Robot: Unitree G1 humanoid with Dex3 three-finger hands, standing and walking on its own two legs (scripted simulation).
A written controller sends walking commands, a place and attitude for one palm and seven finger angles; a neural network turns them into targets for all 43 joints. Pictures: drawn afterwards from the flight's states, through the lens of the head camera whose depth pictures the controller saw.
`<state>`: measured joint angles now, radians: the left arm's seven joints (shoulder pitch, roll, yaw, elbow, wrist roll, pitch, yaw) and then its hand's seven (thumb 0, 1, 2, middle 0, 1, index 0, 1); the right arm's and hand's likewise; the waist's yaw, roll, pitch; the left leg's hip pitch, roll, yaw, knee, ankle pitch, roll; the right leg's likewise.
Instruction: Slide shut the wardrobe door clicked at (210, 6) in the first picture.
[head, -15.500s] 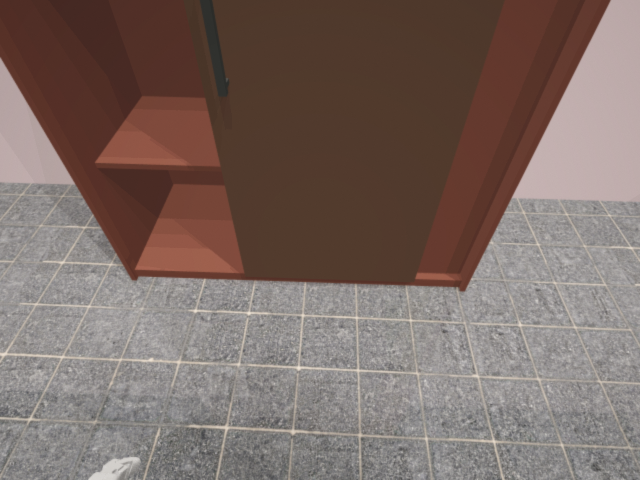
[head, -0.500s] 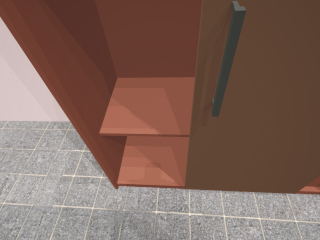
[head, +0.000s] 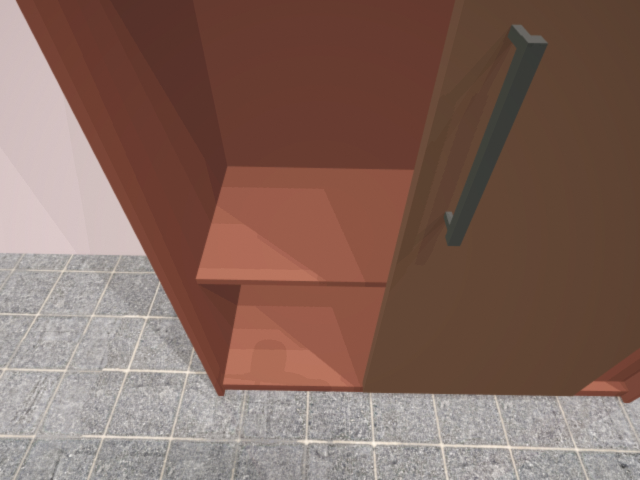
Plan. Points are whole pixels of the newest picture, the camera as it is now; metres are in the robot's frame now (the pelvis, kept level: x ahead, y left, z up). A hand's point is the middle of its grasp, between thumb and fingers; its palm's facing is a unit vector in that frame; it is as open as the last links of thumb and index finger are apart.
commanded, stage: come to a stop and stand still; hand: right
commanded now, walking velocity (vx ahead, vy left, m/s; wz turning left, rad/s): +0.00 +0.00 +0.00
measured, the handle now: (480, 154) +0.47 -0.17 +0.18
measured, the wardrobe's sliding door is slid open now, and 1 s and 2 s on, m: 0.43 0.43 0.43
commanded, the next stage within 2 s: look again from close up in 0.90 s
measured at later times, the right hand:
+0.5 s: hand out of the picture -0.01 -0.17 -0.18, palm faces +0.06 +0.98 -0.17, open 7.4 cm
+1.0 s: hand out of the picture -0.01 -0.19 -0.18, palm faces +0.06 +0.98 -0.17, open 7.4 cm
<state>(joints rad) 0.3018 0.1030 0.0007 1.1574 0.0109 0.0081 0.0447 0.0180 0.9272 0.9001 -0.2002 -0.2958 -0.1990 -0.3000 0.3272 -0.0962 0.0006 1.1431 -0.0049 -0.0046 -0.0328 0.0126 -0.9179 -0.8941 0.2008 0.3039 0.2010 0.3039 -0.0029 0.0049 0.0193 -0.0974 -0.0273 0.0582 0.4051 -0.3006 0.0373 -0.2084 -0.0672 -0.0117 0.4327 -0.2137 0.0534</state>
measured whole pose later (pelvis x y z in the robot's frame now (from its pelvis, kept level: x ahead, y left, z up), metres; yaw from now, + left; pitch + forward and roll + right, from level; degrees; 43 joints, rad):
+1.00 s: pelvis +0.02 -0.03 +0.00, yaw +0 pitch -1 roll -1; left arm 0.30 0.13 -0.01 1.14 0.01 -0.01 0.04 0.01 0.92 0.90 -0.20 -0.30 -0.20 -0.30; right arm 0.32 -0.13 -0.01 1.15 -0.01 0.00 -0.04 0.01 -0.91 -0.89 0.20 0.30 0.20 0.30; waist -0.01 0.02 0.02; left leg -0.04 0.03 0.05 0.37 -0.32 0.00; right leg -0.15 -0.01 -0.03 0.40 -0.23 0.01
